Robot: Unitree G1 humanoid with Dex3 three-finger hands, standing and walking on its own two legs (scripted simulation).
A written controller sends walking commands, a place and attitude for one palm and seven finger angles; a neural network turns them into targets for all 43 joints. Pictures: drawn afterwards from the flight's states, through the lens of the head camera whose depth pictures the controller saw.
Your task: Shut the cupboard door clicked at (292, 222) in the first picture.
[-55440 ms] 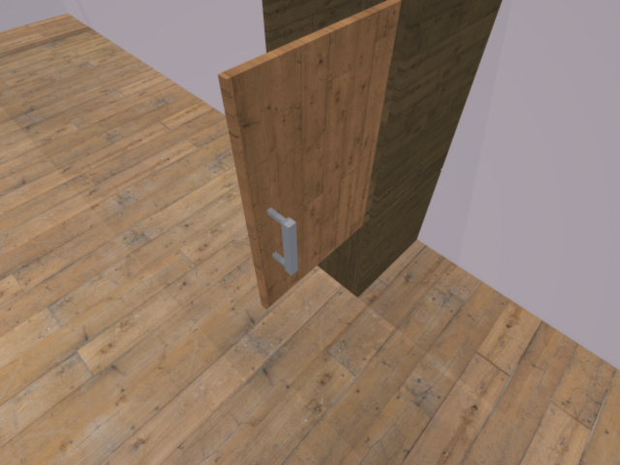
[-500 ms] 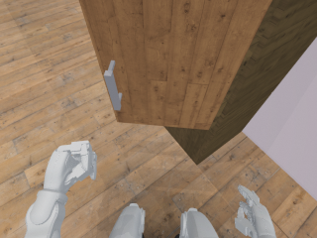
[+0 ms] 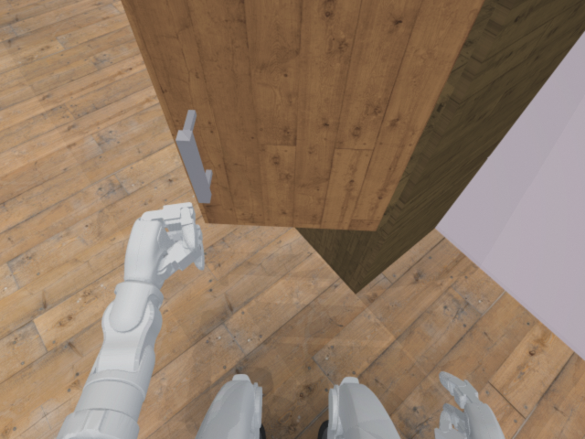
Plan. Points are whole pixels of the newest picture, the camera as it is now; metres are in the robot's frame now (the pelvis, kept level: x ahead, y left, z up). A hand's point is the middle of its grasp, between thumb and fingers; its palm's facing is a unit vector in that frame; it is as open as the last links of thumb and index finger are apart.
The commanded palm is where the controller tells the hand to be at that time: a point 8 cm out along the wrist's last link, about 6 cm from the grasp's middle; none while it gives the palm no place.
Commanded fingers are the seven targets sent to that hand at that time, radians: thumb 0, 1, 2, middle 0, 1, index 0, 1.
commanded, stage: bring the fist close to the handle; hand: left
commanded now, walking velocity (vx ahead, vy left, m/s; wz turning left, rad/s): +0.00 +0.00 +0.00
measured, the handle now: (198, 160) +0.51 +0.16 +0.02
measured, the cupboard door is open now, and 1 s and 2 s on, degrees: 49 49 32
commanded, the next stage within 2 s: push the door shut along its arc in 0.62 s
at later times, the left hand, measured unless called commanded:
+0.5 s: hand (206, 216) +0.41 +0.14 +0.02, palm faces -0.02 -1.00 -0.03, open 3.1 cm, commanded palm +0.39 +0.19 +0.03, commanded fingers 0.00 0.90 0.90 -1.30 -1.50 -1.30 -1.50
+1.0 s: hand (206, 200) +0.43 +0.14 +0.03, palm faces -0.09 -1.00 -0.04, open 3.1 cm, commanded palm +0.42 +0.18 +0.03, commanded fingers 0.00 0.90 0.90 -1.30 -1.50 -1.30 -1.50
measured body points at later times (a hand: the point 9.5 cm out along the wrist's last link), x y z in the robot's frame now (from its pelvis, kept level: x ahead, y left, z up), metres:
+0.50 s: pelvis +0.00 +0.00 +0.00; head +0.12 -0.01 +0.43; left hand +0.40 +0.19 +0.03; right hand +0.09 -0.27 -0.12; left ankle +0.03 +0.10 -0.62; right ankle +0.03 -0.11 -0.62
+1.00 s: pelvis -0.01 +0.00 -0.01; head +0.12 +0.01 +0.42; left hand +0.43 +0.19 +0.03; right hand +0.10 -0.26 -0.12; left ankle +0.03 +0.10 -0.62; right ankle +0.03 -0.11 -0.62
